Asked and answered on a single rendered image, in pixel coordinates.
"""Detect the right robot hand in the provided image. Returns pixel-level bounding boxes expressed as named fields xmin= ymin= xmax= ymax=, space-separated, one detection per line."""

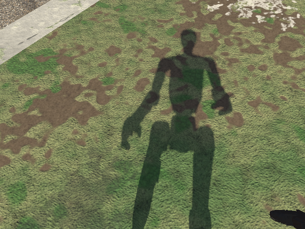
xmin=270 ymin=209 xmax=305 ymax=229

